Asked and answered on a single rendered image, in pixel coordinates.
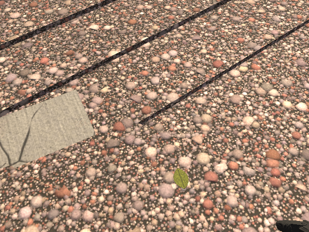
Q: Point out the robot right hand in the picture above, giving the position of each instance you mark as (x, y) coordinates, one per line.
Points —
(286, 225)

